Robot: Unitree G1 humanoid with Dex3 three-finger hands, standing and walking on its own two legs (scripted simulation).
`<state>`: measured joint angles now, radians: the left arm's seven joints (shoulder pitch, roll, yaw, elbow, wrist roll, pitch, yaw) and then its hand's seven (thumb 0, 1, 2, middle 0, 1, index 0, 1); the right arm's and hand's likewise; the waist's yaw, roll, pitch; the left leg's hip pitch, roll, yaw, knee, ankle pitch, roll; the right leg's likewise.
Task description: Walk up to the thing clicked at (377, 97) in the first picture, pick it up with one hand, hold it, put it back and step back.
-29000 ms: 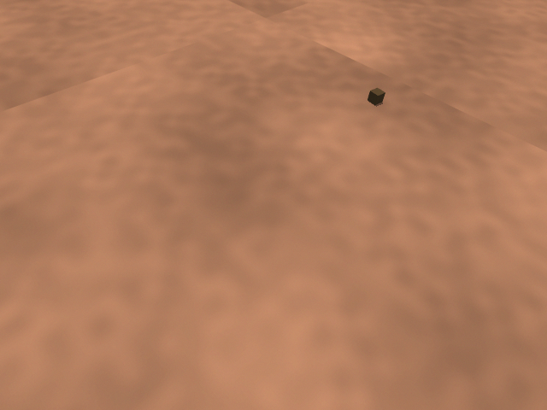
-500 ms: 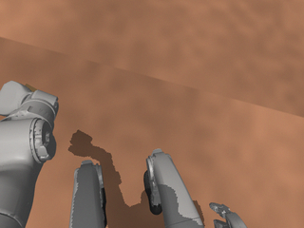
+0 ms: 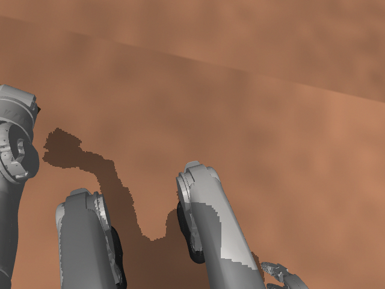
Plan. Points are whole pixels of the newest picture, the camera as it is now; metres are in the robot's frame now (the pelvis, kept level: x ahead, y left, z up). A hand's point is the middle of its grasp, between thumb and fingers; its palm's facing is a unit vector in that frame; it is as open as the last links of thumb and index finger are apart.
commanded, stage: crouch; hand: left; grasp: from above
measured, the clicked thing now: (8, 109) +0.51 +0.26 -0.17
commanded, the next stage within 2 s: lower in 0.80 s
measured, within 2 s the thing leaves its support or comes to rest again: neither
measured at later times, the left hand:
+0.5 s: hand (16, 118) +0.50 +0.26 -0.20, palm faces -0.15 -0.42 -0.89, open 9.4 cm
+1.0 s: hand (19, 122) +0.50 +0.27 -0.24, palm faces -0.16 -0.42 -0.89, open 9.4 cm
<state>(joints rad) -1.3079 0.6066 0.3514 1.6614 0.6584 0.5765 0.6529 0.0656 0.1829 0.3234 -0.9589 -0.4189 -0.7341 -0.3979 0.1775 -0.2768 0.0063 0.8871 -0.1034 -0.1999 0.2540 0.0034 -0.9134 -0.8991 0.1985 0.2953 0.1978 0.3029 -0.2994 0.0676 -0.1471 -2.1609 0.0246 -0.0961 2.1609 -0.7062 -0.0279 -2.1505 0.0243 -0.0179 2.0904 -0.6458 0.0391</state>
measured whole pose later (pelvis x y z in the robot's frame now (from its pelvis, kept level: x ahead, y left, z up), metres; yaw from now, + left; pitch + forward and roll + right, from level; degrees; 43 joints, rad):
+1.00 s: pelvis +0.00 +0.00 -0.07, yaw -4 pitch +36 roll -9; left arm -1.39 0.81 0.37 1.76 0.74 0.50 0.66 0.06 0.17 0.33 -0.97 -0.41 -0.74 -0.39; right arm 0.20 -0.34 0.12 0.83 -0.17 -0.22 0.34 0.00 -0.93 -0.90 0.20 0.30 0.19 0.30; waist -0.36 0.02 0.04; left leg -2.33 0.01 -0.18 2.42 -0.73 -0.03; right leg -2.29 0.04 -0.08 2.29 -0.65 0.05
